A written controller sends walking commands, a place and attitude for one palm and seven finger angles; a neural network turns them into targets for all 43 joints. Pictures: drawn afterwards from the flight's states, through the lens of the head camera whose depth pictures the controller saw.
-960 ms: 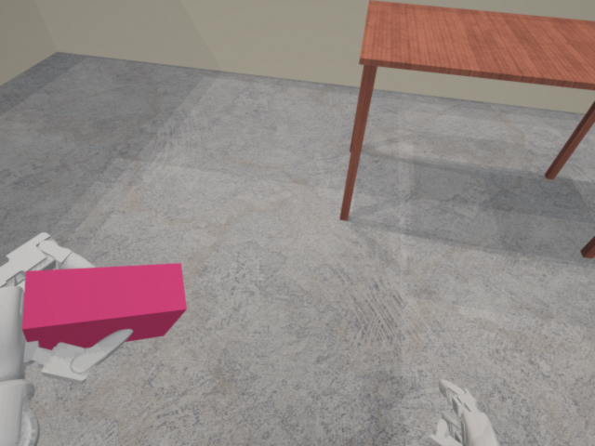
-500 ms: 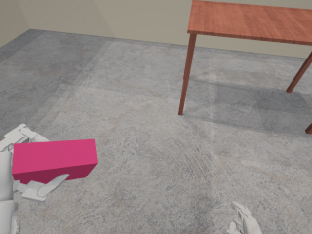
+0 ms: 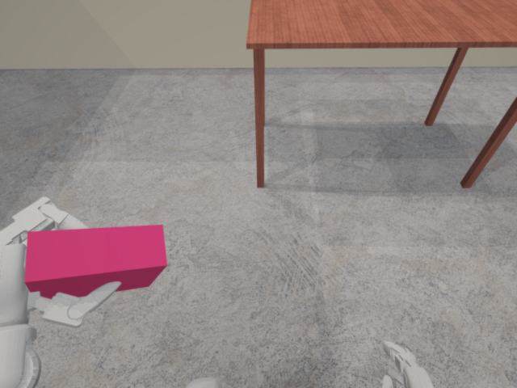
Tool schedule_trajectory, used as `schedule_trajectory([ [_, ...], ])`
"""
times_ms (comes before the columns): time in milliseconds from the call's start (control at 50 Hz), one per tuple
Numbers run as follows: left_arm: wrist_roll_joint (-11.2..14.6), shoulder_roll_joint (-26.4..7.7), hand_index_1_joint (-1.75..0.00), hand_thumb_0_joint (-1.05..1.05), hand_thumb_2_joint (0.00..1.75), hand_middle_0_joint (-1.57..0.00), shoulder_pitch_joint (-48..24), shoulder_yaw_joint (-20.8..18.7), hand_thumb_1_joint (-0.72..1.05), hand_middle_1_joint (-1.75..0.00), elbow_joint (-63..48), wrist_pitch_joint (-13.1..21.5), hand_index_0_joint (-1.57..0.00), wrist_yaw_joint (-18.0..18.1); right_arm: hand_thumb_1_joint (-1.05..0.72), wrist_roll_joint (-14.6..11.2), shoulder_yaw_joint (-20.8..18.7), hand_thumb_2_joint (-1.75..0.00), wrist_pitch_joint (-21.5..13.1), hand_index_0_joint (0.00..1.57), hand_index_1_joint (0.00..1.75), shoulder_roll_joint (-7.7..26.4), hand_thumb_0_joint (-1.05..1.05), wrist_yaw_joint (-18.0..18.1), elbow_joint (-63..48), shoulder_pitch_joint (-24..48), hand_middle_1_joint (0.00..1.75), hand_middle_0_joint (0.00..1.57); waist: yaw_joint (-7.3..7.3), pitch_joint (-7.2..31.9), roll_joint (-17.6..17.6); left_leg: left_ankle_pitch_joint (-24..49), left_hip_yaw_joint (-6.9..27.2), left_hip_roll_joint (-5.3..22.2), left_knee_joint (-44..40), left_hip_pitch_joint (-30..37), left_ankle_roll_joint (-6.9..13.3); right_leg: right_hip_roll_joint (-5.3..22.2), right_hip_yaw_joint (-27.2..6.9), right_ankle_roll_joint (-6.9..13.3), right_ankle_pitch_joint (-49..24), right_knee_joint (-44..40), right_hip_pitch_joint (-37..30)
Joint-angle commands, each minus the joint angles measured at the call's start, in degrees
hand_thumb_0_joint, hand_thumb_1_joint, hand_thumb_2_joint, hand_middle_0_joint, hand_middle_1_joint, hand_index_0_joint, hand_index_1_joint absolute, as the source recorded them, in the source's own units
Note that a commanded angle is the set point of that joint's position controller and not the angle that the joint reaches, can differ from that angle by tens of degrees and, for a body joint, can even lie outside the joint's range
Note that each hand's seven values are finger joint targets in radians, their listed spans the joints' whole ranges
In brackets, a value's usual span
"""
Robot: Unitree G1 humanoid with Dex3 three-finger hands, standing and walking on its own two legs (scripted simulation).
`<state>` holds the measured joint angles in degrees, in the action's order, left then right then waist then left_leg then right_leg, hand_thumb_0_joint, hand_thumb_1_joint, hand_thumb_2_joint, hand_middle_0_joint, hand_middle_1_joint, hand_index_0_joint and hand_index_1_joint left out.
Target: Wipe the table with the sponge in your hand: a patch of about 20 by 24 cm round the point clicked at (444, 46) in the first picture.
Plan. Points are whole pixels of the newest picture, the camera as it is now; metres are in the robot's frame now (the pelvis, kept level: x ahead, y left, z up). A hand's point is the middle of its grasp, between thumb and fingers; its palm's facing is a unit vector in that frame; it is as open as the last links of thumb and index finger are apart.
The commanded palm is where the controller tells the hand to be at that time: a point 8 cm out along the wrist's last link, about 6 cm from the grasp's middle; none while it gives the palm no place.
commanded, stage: walk to a spot facing it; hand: left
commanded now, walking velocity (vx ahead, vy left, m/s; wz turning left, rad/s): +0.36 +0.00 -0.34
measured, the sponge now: (119, 262) +0.24 +0.18 +0.14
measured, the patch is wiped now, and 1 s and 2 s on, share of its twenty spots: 0.00 0.00 0.00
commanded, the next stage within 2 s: turn to face it in 1.58 s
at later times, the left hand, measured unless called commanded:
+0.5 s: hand (159, 150) +0.40 +0.17 +0.18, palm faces +0.21 -0.86 -0.47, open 9.2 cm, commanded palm +0.35 +0.23 +0.19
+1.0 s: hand (225, 87) +0.57 +0.09 +0.19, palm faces +0.21 -0.87 -0.45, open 9.2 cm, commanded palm +0.53 +0.14 +0.19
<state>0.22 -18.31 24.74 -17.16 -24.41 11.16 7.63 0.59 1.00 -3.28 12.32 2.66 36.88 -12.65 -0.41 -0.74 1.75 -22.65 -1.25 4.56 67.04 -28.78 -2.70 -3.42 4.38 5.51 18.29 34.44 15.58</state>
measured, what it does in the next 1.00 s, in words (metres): walks ahead: left foot, then right foot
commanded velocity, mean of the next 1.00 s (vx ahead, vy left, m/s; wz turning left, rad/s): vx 0.37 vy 0.00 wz -0.11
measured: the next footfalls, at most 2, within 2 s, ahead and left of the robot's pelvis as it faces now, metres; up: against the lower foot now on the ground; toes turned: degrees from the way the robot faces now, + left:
left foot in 0.28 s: +0.19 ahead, +0.15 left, +0.00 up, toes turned +3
right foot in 0.58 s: +0.23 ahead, -0.16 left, +0.00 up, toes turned -23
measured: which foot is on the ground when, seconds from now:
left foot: up 0.00-0.26, down 0.28-0.60, up 0.62-1.00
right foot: down 0.00-0.30, up 0.32-0.56, down 0.58-1.00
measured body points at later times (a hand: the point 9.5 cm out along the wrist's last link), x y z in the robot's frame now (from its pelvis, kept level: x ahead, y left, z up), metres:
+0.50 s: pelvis +0.13 -0.01 +0.01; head +0.15 -0.03 +0.45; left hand +0.38 +0.21 +0.21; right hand +0.26 -0.24 -0.09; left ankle +0.15 +0.14 -0.73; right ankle +0.14 -0.11 -0.69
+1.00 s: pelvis +0.31 -0.09 +0.00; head +0.34 -0.09 +0.45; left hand +0.55 +0.14 +0.21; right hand +0.39 -0.39 -0.08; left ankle +0.44 +0.00 -0.72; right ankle +0.20 -0.14 -0.73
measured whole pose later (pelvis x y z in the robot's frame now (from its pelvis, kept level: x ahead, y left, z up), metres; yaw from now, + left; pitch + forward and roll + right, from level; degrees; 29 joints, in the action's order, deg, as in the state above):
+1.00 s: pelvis +0.31 -0.09 +0.00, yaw -14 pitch -1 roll +2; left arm 0.7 -22.9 29.0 -23.0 -33.4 13.7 10.1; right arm 0.0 -2.8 -1.9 15.1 3.7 32.4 -13.0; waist 0.1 -4.0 -2.5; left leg -10.9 -12.8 4.5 34.1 -25.2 -0.1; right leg 2.9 8.7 1.9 26.2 33.0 5.8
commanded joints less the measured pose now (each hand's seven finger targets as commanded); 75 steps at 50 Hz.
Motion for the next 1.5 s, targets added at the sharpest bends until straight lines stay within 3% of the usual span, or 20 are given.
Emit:
schedule_trajectory([
  [0, 1.1, -14.6, -1.6, 0.0, 1.3, -1.2, -1.2, -11.9, 0.1, -1.6, -15.1, 6.0, -1.2, 1.6, -0.9, -0.2, -2.7, -0.9, -2.0, 0.2, 0.3, 5.3, 0.0, 0.5, -10.2, 5.5, 0.3, 0.2, 0.12, 5.2, -3.4, 3.6, 0.8, 2.6, -3.1, -12.3, -0.1, 17.7, -21.1, 7.4, -19.2, -17.1, -12.1],
  [200, 1.3, -12.3, -1.6, 0.0, 1.3, -1.2, -1.2, -9.1, 0.1, -1.6, -14.2, 4.5, -1.2, 2.5, -0.9, -0.6, -3.0, -0.9, -2.7, 0.2, 0.3, 5.9, 0.0, 1.3, -12.8, 3.8, 0.3, 0.2, 0.95, 6.0, -6.3, 10.0, -8.6, -0.4, -38.0, 13.0, 2.7, 11.9, -16.9, 3.5, -10.6, -11.1, -5.8],
  [260, 1.6, -12.3, -1.6, 0.0, 1.3, -1.2, -3.5, -9.6, 0.1, -1.6, -17.1, 5.7, -1.2, 2.5, -0.9, -0.5, -4.1, -0.9, -2.7, 0.2, 0.3, 8.5, 0.0, 2.1, -12.8, 2.9, 0.3, 0.2, -0.75, 10.3, 12.1, 10.6, 15.4, 16.1, -46.1, 39.1, 11.5, 2.4, -6.4, -3.9, 4.0, 16.6, 16.8],
  [300, 0.8, -14.6, -1.6, 0.0, 1.3, -1.2, -5.8, -9.9, 0.1, -1.6, -16.1, 6.0, -1.2, 2.2, -0.9, 0.3, -2.6, -0.9, -3.2, 0.2, 0.3, 6.0, 0.0, 2.0, -12.0, 4.8, 0.3, 0.2, -0.71, 4.7, 14.9, -3.0, 26.1, 24.6, -54.7, 28.3, 16.6, 5.4, -6.5, -4.8, 13.7, 32.4, 22.1],
  [420, -0.1, -12.6, -1.6, 0.0, 1.3, -1.2, -1.9, -10.1, 0.1, -1.6, -18.6, 4.6, -1.2, 2.1, -0.9, 0.0, -2.7, -0.9, -4.6, 0.2, 0.3, 5.9, 0.0, 1.6, -10.9, 4.7, 0.3, 0.2, 0.59, 2.2, 11.5, 5.0, -1.1, 16.9, -53.0, 16.9, 10.4, 9.1, 1.7, -6.1, 3.1, 17.1, 12.4],
  [540, 0.8, -12.0, -1.6, 0.0, 1.3, -1.2, -1.7, -10.5, 0.1, -1.6, -11.1, 3.5, -1.2, 1.8, -0.9, -0.6, -3.0, -0.9, -3.6, 0.2, 0.3, 4.8, 0.0, 1.9, -10.9, 4.6, 0.3, 0.2, 1.23, 4.8, 3.5, 7.6, -10.7, 11.5, -31.1, 10.9, 6.6, 4.0, 8.1, -5.5, -2.0, -3.7, -8.5],
  [560, 0.6, -12.8, -1.6, 0.0, 1.3, -1.2, -2.8, -10.7, 0.1, -1.6, -11.4, 3.2, -1.2, 1.8, -0.9, -1.0, -3.0, -0.9, -3.3, 0.2, 0.3, 3.9, 0.0, 1.6, -10.9, 4.1, 0.3, 0.2, 1.49, 7.2, -6.9, 6.5, -12.8, 6.9, -14.7, 3.2, 5.2, 10.5, -4.5, -1.5, -0.6, -8.8, -15.3],
  [580, 0.7, -15.6, -1.6, 0.0, 1.3, -1.2, -2.4, -13.2, 0.1, -1.6, -11.5, 3.1, -1.2, 2.3, -0.9, -1.1, -2.7, -0.9, -3.1, 0.2, 0.3, 2.9, 0.0, 1.3, -12.3, 6.3, 0.3, 0.2, 2.31, 7.6, -21.8, -9.5, -10.8, -0.6, 2.2, -12.4, 3.0, 23.1, -31.6, 6.0, -9.9, -14.9, -21.4],
  [600, 2.0, -15.5, -1.6, 0.0, 1.3, -1.2, -3.4, -13.7, 0.1, -1.6, -13.4, 3.5, -1.2, 2.0, -0.9, -0.9, -3.4, -0.9, -3.6, 0.2, 0.3, 4.5, 0.0, 0.8, -11.6, 6.8, 0.3, 0.2, 2.12, 9.0, -19.1, -8.5, -1.4, 0.7, 8.3, -13.6, 2.5, 25.7, -36.6, 6.4, -8.9, -17.1, -20.3],
  [660, 1.1, -14.9, -1.6, 0.0, 1.3, -1.2, 1.7, -14.1, 0.1, -1.6, -17.0, 4.8, -1.2, 1.9, -0.9, -0.9, -2.5, -0.9, -1.7, 0.2, 0.3, 3.9, 0.0, -0.1, -9.3, 7.2, 0.3, 0.2, 0.54, 8.5, -6.3, -0.7, 1.7, 3.8, 13.5, -17.9, 0.8, 24.6, -22.0, 6.7, -19.9, -13.2, -21.4],
  [760, 1.0, -14.5, -1.6, 0.0, 1.3, -1.2, 2.9, -14.3, 0.1, -1.6, -20.0, 6.0, -1.2, 2.9, -0.9, -0.4, -3.5, -0.9, -0.1, 0.2, 0.3, 4.4, 0.0, 0.1, -9.7, 6.8, 0.3, 0.2, -0.27, 6.7, -4.9, 5.1, -1.4, 5.0, -4.6, -13.2, 0.5, 21.8, -8.1, 4.9, -30.3, -13.9, -15.2],
  [960, 1.1, -13.3, -1.6, 0.0, 1.3, -1.2, -2.8, -11.0, 0.1, -1.6, -18.4, 5.6, -1.2, 3.9, -0.9, -0.6, -4.8, -0.9, -1.7, 0.2, 0.3, 5.1, 0.0, 1.7, -12.4, 2.5, 0.3, 0.2, -1.13, 9.1, -3.0, 16.1, -13.4, -2.9, -38.7, 21.5, 4.2, 15.6, 1.1, -0.9, -32.6, 5.7, -6.8],
  [1000, 1.9, -13.1, -1.6, 0.0, 1.3, -1.2, -4.9, -11.6, 0.1, -1.6, -18.7, 6.6, -1.2, 3.7, -0.9, -0.5, -5.1, -0.9, -1.8, 0.2, 0.3, 6.9, 0.0, 1.5, -12.6, 3.4, 0.3, 0.2, -1.15, 12.7, 14.4, 20.7, 19.2, 16.9, -44.4, 36.8, 14.7, 5.9, 2.3, -5.5, 6.0, 30.9, 12.3],
  [1020, 2.0, -13.8, -1.6, 0.0, 1.3, -1.2, -7.2, -9.8, 0.1, -1.6, -15.9, 6.7, -1.2, 3.1, -0.9, -0.8, -4.2, -0.9, -2.1, 0.2, 0.3, 6.5, 0.0, 0.7, -13.3, 4.1, 0.3, 0.2, -0.87, 9.1, 12.7, 18.1, 31.5, 22.0, -48.2, 31.4, 18.5, 3.7, -2.9, -5.5, 17.7, 39.2, 17.0],
  [1040, 1.7, -16.7, -1.6, 0.0, 1.3, -1.2, -7.5, -12.4, 0.1, -1.6, -16.4, 6.3, -1.2, 2.5, -0.9, -0.3, -3.9, -0.9, -2.2, 0.2, 0.3, 6.2, 0.0, 0.6, -12.2, 6.1, 0.3, 0.2, -0.58, 7.3, 11.6, 8.5, 33.0, 23.9, -51.1, 26.7, 19.4, 7.1, -6.4, -5.8, 16.0, 42.7, 20.4],
  [1160, 1.9, -12.7, -1.6, 0.0, 1.3, -1.2, 1.9, -13.3, 0.1, -1.6, -24.1, 7.0, -1.2, 1.9, -0.9, -0.7, -4.4, -0.9, -4.4, 0.2, 0.3, 5.1, 0.0, -0.1, -10.6, 5.6, 0.3, 0.2, 1.01, 5.8, 12.1, -3.6, 7.1, 14.9, -53.2, 11.3, 12.8, 10.6, -0.1, -6.9, 4.1, 24.7, 11.5],
  [1320, 1.0, -8.6, -1.6, 0.0, 1.3, -1.2, -5.1, -7.7, 0.1, -1.6, -12.4, 4.3, -1.2, 1.7, -0.9, -1.3, -3.7, -0.9, -4.8, 0.2, 0.3, 4.9, 0.0, 1.9, -9.4, 3.8, 0.3, 0.2, 0.33, 4.1, 7.6, -4.9, -1.9, 9.4, -41.8, 9.8, 8.2, 5.2, 8.8, -8.6, 0.6, -3.4, -4.7],
  [1340, 0.6, -9.6, -1.6, 0.0, 1.3, -1.2, -6.4, -7.6, 0.1, -1.6, -12.1, 4.0, -1.2, 1.8, -0.9, -1.3, -3.4, -0.9, -4.5, 0.2, 0.3, 4.1, 0.0, 2.1, -9.2, 3.6, 0.3, 0.2, 0.39, 4.1, 2.9, -4.1, -3.3, 7.4, -34.0, 7.5, 7.0, 7.8, 4.6, -7.3, 1.9, -8.9, -7.6],
  [1380, 0.5, -14.6, -1.6, 0.0, 1.3, -1.2, -7.1, -10.8, 0.1, -1.6, -11.5, 2.6, -1.2, 2.5, -0.9, -1.1, -2.6, -0.9, -4.1, 0.2, 0.3, 2.8, 0.0, 1.9, -10.1, 6.0, 0.3, 0.2, 2.64, 4.3, -22.5, -11.6, -5.7, -3.0, -2.5, -13.2, 3.4, 29.1, -28.2, 3.4, -2.5, -19.4, -17.8],
  [1480, 0.2, -14.3, -1.6, 0.0, 1.3, -1.2, -1.3, -12.3, 0.1, -1.6, -17.9, 5.2, -1.2, 2.7, -0.9, -0.7, -2.7, -0.9, -2.2, 0.2, 0.3, 3.8, 0.0, 1.0, -8.6, 7.6, 0.3, 0.2, 1.29, 2.4, -9.0, -2.6, -0.4, 2.6, -0.2, -11.8, 1.2, 27.1, -6.1, 2.7, -29.7, -13.5, -16.4],
])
